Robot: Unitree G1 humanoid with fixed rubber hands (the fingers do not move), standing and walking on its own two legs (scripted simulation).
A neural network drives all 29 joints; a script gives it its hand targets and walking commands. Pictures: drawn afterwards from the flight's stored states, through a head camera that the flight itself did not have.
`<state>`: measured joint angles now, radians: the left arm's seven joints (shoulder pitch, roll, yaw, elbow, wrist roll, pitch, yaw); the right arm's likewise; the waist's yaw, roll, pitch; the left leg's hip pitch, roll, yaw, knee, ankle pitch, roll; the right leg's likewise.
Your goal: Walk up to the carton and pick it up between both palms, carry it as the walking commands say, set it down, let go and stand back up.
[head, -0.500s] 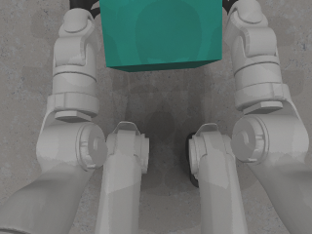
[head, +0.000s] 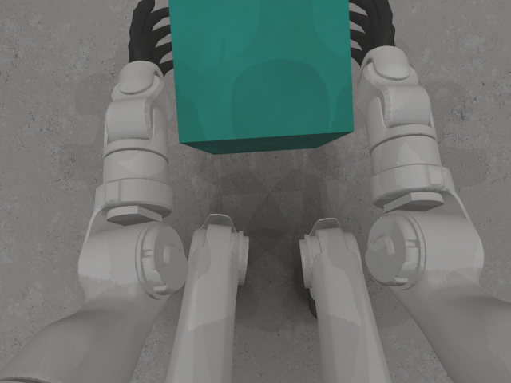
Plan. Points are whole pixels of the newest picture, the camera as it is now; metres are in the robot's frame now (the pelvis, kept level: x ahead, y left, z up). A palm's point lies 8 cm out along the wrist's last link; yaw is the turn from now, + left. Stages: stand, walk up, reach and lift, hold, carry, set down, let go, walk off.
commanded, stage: reach and lift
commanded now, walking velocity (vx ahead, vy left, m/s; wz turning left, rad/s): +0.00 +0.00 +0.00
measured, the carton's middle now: (261, 76) +0.53 +0.03 -0.17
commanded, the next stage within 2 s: none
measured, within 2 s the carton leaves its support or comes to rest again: neither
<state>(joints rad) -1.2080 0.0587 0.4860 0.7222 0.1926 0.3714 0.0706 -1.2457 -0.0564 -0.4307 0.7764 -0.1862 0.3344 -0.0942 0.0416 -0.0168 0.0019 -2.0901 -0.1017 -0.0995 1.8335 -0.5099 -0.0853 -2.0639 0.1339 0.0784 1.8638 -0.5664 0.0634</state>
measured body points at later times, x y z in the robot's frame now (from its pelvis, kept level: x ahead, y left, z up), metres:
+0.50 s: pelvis +0.01 +0.00 +0.05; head +0.28 +0.02 +0.40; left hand +0.51 +0.18 -0.03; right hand +0.53 -0.11 -0.03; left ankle +0.11 +0.14 -0.43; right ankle +0.09 -0.13 -0.43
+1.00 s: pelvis +0.02 +0.00 +0.11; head +0.26 +0.01 +0.49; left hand +0.49 +0.17 +0.04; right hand +0.51 -0.12 +0.04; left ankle +0.11 +0.14 -0.43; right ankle +0.09 -0.13 -0.43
